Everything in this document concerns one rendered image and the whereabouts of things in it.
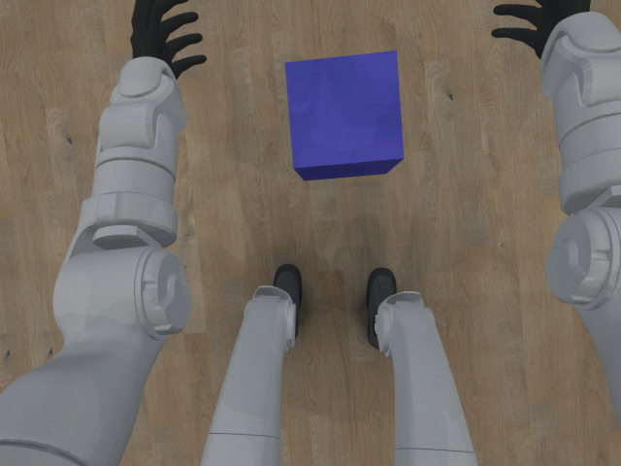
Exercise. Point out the robot left hand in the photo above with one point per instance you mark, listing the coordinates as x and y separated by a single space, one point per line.
150 35

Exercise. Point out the left robot forearm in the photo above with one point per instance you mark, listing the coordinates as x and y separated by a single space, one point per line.
131 203

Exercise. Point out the carton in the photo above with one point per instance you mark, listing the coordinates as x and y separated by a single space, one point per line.
345 115

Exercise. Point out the robot right hand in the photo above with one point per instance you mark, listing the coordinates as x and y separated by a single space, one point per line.
544 19

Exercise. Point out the robot right upper arm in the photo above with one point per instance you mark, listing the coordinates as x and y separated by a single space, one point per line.
583 268

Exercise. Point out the robot left upper arm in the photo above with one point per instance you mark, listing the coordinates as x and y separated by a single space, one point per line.
115 310

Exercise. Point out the left robot shin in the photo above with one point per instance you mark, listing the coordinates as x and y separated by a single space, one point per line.
268 290

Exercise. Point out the right robot foot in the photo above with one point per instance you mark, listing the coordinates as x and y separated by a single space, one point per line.
381 285

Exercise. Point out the right robot forearm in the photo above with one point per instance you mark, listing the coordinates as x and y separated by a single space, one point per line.
581 75

